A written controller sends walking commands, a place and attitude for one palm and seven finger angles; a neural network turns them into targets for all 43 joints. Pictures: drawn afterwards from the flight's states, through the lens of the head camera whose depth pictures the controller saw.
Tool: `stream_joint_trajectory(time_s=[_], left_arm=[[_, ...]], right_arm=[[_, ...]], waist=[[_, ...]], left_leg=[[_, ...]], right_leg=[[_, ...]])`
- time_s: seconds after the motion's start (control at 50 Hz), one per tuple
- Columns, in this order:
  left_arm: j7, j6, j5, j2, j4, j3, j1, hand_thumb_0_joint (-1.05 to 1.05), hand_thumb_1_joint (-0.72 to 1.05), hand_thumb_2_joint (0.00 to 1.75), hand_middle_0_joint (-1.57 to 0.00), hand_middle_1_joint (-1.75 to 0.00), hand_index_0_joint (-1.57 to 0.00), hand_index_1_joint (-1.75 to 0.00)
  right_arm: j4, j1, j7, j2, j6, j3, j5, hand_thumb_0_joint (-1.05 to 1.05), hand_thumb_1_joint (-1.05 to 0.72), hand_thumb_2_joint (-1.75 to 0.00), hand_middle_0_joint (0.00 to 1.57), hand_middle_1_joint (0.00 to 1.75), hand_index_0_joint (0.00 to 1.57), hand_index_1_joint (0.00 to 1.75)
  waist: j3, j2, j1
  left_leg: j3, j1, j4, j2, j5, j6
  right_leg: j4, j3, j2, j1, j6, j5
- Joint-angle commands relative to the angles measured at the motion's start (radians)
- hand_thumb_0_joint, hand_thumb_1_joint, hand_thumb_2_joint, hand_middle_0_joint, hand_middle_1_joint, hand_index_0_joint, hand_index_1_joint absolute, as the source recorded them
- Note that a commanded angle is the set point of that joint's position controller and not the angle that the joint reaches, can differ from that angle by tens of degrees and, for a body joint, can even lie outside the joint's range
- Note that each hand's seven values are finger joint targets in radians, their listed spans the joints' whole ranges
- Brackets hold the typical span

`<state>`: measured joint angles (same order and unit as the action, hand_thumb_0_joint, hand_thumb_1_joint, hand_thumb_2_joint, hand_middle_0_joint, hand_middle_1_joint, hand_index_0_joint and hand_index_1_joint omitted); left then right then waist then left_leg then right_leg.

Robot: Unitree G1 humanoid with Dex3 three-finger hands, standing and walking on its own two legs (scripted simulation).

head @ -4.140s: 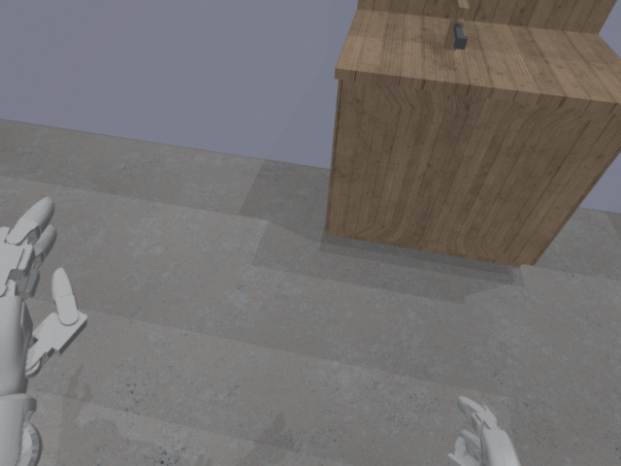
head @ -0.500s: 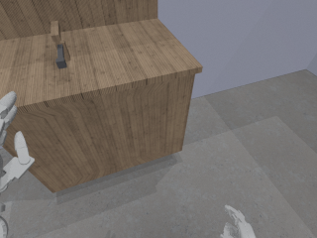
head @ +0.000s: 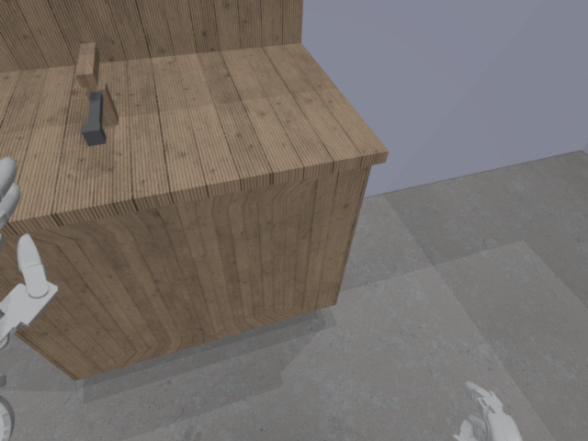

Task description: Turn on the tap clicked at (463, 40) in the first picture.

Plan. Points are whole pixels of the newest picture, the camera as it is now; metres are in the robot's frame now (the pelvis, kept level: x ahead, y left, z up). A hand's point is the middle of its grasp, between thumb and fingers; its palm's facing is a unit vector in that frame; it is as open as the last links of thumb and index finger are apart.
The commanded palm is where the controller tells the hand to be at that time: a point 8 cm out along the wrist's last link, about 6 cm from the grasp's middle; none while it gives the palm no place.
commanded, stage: take the last steps up to it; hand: left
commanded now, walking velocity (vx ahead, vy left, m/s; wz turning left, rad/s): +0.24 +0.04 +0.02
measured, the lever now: (94, 134) +0.55 +0.39 +0.11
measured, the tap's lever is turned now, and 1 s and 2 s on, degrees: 0 0 0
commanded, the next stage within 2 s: come to a stop and stand still in 0.50 s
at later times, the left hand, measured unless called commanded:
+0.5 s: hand (120, 227) +0.30 +0.22 +0.17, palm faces +0.43 -0.80 -0.42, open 7.4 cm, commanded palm +0.24 +0.26 +0.19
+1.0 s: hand (127, 204) +0.32 +0.22 +0.18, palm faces +0.38 -0.82 -0.42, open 7.4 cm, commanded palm +0.27 +0.26 +0.19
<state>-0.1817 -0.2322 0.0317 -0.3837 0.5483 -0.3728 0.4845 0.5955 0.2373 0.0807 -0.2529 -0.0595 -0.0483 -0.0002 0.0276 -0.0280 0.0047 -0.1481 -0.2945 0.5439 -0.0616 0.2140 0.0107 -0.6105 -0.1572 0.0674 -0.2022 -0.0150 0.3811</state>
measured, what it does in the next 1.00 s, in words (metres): walks ahead: right foot, then left foot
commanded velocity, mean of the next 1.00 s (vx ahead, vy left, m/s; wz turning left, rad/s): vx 0.06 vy -0.01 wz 0.01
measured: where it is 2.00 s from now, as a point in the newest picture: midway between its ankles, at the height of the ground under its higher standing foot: outside the picture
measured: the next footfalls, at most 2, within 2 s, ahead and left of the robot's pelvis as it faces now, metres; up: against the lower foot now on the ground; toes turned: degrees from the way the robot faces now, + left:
right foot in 0.30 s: +0.16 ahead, -0.13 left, +0.00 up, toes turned -8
left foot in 0.64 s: +0.19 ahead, +0.11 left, +0.00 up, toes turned +9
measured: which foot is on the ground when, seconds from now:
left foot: down 0.00-0.30, up 0.32-0.62, down 0.64-1.00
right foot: down 0.00-0.00, up 0.02-0.28, down 0.30-0.66, up 0.68-0.96, down 0.98-1.00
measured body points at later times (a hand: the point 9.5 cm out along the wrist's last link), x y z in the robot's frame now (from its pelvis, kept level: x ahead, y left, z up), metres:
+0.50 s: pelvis +0.09 -0.02 +0.01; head +0.11 -0.04 +0.46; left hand +0.27 +0.26 +0.19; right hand +0.25 -0.26 -0.10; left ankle +0.09 +0.11 -0.67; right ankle +0.12 -0.12 -0.73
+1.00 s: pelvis +0.11 -0.02 +0.01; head +0.13 -0.02 +0.46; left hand +0.30 +0.26 +0.20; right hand +0.30 -0.20 -0.08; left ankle +0.15 +0.11 -0.73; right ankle +0.14 -0.11 -0.73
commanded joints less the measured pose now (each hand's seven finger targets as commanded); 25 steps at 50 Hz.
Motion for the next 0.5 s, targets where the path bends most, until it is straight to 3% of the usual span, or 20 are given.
stream_joint_trajectory(time_s=[0.0,0.02,0.04,0.06,0.1,0.12,0.18,0.24,0.26,0.28,0.3,0.32,0.34,0.36,0.38,0.42,0.44,0.48], left_arm=[[-0.006,-0.057,-0.01,-0.149,0.112,-0.073,-0.151,0.0,0.9,0.9,-0.2,-0.3,-0.2,-0.3],[-0.001,-0.054,-0.012,-0.172,0.13,-0.081,-0.183,0.0,0.9,0.9,-0.2,-0.3,-0.2,-0.3],[0.003,-0.056,-0.017,-0.179,0.177,-0.079,-0.222,0.0,0.9,0.9,-0.2,-0.3,-0.2,-0.3],[0.005,-0.059,-0.018,-0.167,0.207,-0.069,-0.209,0.0,0.9,0.9,-0.2,-0.3,-0.2,-0.3],[0.008,-0.049,-0.013,-0.132,0.231,-0.057,-0.122,0.0,0.9,0.9,-0.2,-0.3,-0.2,-0.3],[0.009,-0.045,-0.008,-0.13,0.237,-0.065,-0.085,0.0,0.9,0.9,-0.2,-0.3,-0.2,-0.3],[0.008,-0.036,-0.001,-0.145,0.191,-0.1,-0.032,0.0,0.9,0.9,-0.2,-0.3,-0.2,-0.3],[0.007,-0.022,-0.004,-0.15,0.102,-0.122,-0.061,0.0,0.9,0.9,-0.2,-0.3,-0.2,-0.3],[0.008,-0.021,-0.009,-0.151,0.08,-0.114,-0.083,0.0,0.9,0.9,-0.2,-0.3,-0.2,-0.3],[0.006,-0.017,-0.015,-0.18,0.052,-0.129,-0.089,0.0,0.9,0.9,-0.2,-0.3,-0.2,-0.3],[0.004,-0.011,-0.007,-0.2,0.043,-0.146,-0.11,0.0,0.9,0.9,-0.2,-0.3,-0.2,-0.3],[0.013,-0.017,-0.005,-0.178,0.042,-0.133,-0.154,0.0,0.9,0.9,-0.2,-0.3,-0.2,-0.3],[0.021,-0.017,-0.003,-0.171,0.047,-0.112,-0.173,0.0,0.9,0.9,-0.2,-0.3,-0.2,-0.3],[0.02,-0.024,-0.005,-0.168,0.032,-0.119,-0.115,0.0,0.9,0.9,-0.2,-0.3,-0.2,-0.3],[0.023,-0.034,-0.01,-0.153,0.039,-0.106,-0.093,0.0,0.9,0.9,-0.2,-0.3,-0.2,-0.3],[0.02,-0.046,-0.015,-0.145,0.077,-0.096,-0.09,0.0,0.9,0.9,-0.2,-0.3,-0.2,-0.3],[0.015,-0.054,-0.015,-0.156,0.132,-0.097,-0.118,0.0,0.9,0.9,-0.2,-0.3,-0.2,-0.3],[0.008,-0.057,-0.014,-0.162,0.168,-0.104,-0.087,0.0,0.9,0.9,-0.2,-0.3,-0.2,-0.3]], right_arm=[[-0.16,-0.095,-0.003,-0.07,-0.053,-0.004,0.011,0.0,-0.9,-0.9,0.2,0.3,0.2,0.3],[-0.148,-0.116,-0.001,-0.057,-0.059,0.011,-0.002,0.0,-0.9,-0.9,0.2,0.3,0.2,0.3],[-0.136,-0.117,-0.002,-0.053,-0.065,0.007,0.002,0.0,-0.9,-0.9,0.2,0.3,0.2,0.3],[-0.126,-0.106,-0.007,-0.057,-0.073,0.002,0.008,0.0,-0.9,-0.9,0.2,0.3,0.2,0.3],[-0.123,-0.087,-0.017,-0.062,-0.083,-0.003,0.012,0.0,-0.9,-0.9,0.2,0.3,0.2,0.3],[-0.125,-0.083,-0.022,-0.064,-0.087,-0.002,0.01,0.0,-0.9,-0.9,0.2,0.3,0.2,0.3],[-0.127,-0.093,-0.027,-0.059,-0.089,0.009,0.007,0.0,-0.9,-0.9,0.2,0.3,0.2,0.3],[-0.123,-0.106,-0.017,-0.052,-0.071,0.012,0.011,0.0,-0.9,-0.9,0.2,0.3,0.2,0.3],[-0.114,-0.099,-0.014,-0.043,-0.062,0.01,0.012,0.0,-0.9,-0.9,0.2,0.3,0.2,0.3],[-0.12,-0.096,-0.015,-0.02,-0.051,0.011,0.012,0.0,-0.9,-0.9,0.2,0.3,0.2,0.3],[-0.131,-0.13,-0.018,-0.022,-0.055,0.018,0.009,0.0,-0.9,-0.9,0.2,0.3,0.2,0.3],[-0.11,-0.124,-0.02,-0.036,-0.063,0.01,0.003,0.0,-0.9,-0.9,0.2,0.3,0.2,0.3],[-0.105,-0.127,-0.026,-0.047,-0.059,0.002,0.011,0.0,-0.9,-0.9,0.2,0.3,0.2,0.3],[-0.1,-0.137,-0.026,-0.032,-0.05,0.015,0.012,0.0,-0.9,-0.9,0.2,0.3,0.2,0.3],[-0.087,-0.133,-0.026,-0.035,-0.037,0.022,0.008,0.0,-0.9,-0.9,0.2,0.3,0.2,0.3],[-0.089,-0.144,-0.024,-0.032,-0.026,0.029,0.005,0.0,-0.9,-0.9,0.2,0.3,0.2,0.3],[-0.096,-0.16,-0.019,-0.032,-0.028,0.026,0.005,0.0,-0.9,-0.9,0.2,0.3,0.2,0.3],[-0.113,-0.149,-0.016,-0.037,-0.036,0.017,-0.001,0.0,-0.9,-0.9,0.2,0.3,0.2,0.3]], waist=[[-0.094,0.279,-0.018],[-0.059,0.3,-0.022],[-0.047,0.283,-0.014],[-0.062,0.261,-0.011],[-0.096,0.255,-0.001],[-0.107,0.266,-0.002],[-0.11,0.265,-0.007],[-0.123,0.163,0.001],[-0.127,0.054,-0.003],[-0.143,-0.183,-0.008],[-0.13,-0.301,0.01],[-0.106,-0.224,0.001],[-0.077,-0.218,-0.006],[-0.049,-0.161,-0.001],[-0.053,-0.12,-0.007],[-0.091,-0.105,-0.013],[-0.107,-0.102,-0.012],[-0.128,-0.127,0.007]], left_leg=[[0.562,0.274,-0.274,-0.353,-0.105,0.226],[0.558,0.22,-0.29,-0.359,-0.062,0.238],[0.505,0.218,-0.262,-0.334,-0.106,0.231],[0.42,0.249,-0.23,-0.308,-0.165,0.225],[0.267,0.22,-0.206,-0.242,-0.246,0.184],[0.22,0.183,-0.207,-0.219,-0.264,0.166],[0.158,0.118,-0.188,-0.207,-0.255,0.132],[0.086,0.017,-0.04,-0.165,-0.062,0.072],[0.058,-0.059,0.107,-0.122,0.021,0.051],[-0.012,-0.215,0.348,-0.013,0.183,0.01],[0.055,-0.352,0.558,0.038,0.364,-0.011],[0.149,-0.335,0.628,0.006,0.305,-0.016],[0.159,-0.356,0.667,-0.009,0.292,-0.024],[0.166,-0.353,0.672,-0.028,0.239,-0.03],[0.155,-0.332,0.647,-0.036,0.194,-0.035],[0.113,-0.248,0.506,-0.029,0.147,-0.034],[0.093,-0.196,0.408,-0.029,0.141,-0.032],[0.047,-0.146,0.271,-0.01,0.112,-0.023]], right_leg=[[-0.458,0.109,-0.042,-0.383,0.009,0.243],[-0.512,0.143,0.001,-0.413,0.013,0.201],[-0.5,0.153,0.018,-0.426,0.016,0.17],[-0.458,0.143,0.023,-0.438,0.024,0.137],[-0.337,0.096,0.01,-0.35,0.027,0.065],[-0.272,0.071,-0.002,-0.288,0.028,0.029],[-0.083,0.006,-0.037,-0.151,0.038,-0.034],[0.127,-0.022,-0.053,0.055,0.033,-0.131],[0.186,0.077,0.012,0.129,0.003,-0.148],[0.264,0.396,0.198,0.203,-0.082,-0.19],[0.338,0.63,0.358,0.222,-0.17,-0.262],[0.358,0.587,0.352,0.141,-0.165,-0.197],[0.364,0.581,0.348,0.109,-0.168,-0.14],[0.345,0.516,0.325,0.086,-0.177,-0.213],[0.326,0.389,0.293,0.069,-0.157,-0.292],[0.302,0.236,0.243,0.045,-0.125,-0.414],[0.292,0.195,0.236,0.05,-0.116,-0.442],[0.293,0.179,0.224,0.072,-0.12,-0.41]])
